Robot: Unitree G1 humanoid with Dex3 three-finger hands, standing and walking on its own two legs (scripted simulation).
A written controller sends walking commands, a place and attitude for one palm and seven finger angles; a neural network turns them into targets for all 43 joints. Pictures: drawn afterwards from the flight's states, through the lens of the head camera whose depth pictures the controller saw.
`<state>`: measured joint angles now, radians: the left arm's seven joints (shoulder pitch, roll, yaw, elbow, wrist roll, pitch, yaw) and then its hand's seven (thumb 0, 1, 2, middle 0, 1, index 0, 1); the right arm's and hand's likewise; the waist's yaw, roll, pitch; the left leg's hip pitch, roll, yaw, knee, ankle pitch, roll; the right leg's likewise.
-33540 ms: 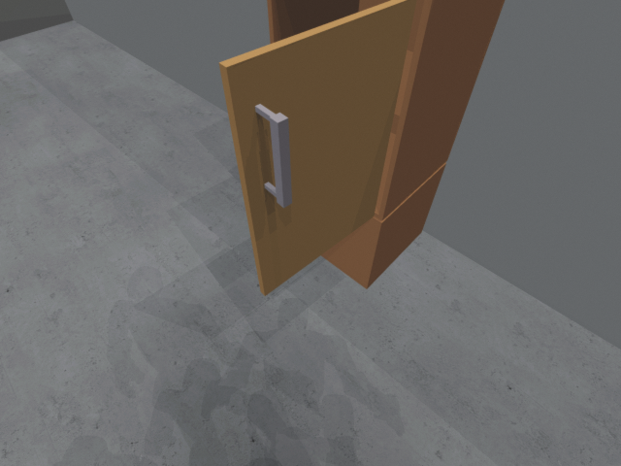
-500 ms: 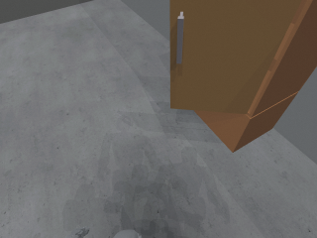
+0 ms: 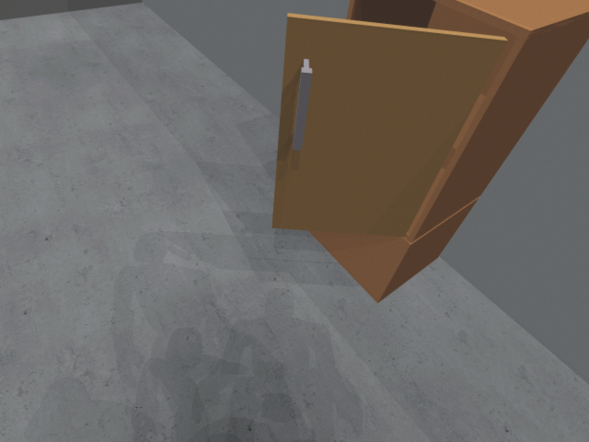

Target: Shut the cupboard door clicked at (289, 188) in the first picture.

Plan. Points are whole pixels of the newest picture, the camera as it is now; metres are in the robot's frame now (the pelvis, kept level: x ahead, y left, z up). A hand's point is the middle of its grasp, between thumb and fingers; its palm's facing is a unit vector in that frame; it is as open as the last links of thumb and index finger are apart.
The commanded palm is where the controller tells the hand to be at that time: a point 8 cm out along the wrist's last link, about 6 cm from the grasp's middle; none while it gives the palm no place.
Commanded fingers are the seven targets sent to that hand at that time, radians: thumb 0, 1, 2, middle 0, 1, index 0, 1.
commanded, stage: take the last steps up to it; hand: left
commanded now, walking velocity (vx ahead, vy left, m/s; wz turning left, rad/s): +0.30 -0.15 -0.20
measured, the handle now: (301, 106) +0.72 +0.03 +0.08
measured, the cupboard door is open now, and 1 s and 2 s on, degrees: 52 52 52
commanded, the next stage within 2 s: come to a stop and stand still in 0.64 s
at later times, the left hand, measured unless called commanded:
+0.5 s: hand (258, 403) +0.22 +0.06 -0.17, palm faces -0.03 -0.98 -0.21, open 7.1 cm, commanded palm none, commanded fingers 0.00 0.90 0.90 -0.20 -0.30 -0.20 -0.30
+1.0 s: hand (286, 370) +0.28 +0.01 -0.20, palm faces +0.01 -0.98 -0.20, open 7.3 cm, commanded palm none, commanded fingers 0.00 0.90 0.90 -0.20 -0.30 -0.20 -0.30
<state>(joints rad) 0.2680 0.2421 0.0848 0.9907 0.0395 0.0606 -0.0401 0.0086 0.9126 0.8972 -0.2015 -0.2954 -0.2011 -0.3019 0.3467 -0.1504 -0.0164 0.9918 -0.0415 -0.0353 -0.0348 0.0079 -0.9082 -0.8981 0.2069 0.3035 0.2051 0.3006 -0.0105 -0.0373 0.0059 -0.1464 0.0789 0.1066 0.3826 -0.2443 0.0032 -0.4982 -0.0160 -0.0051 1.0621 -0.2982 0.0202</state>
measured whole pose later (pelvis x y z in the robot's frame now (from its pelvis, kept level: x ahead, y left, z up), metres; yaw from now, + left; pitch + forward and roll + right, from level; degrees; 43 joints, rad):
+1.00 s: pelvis +0.26 -0.17 -0.02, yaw -2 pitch -2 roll +1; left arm 0.25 0.18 0.04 1.05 0.03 0.02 0.03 0.01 0.92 0.90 -0.20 -0.30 -0.20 -0.30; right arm 0.19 -0.15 -0.03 1.07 -0.01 0.02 -0.04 0.00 -0.93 -0.90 0.21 0.30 0.20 0.30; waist 0.02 -0.05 0.08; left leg -0.25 0.02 0.10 0.55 -0.27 0.00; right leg -0.28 -0.06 0.02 0.56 -0.23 0.02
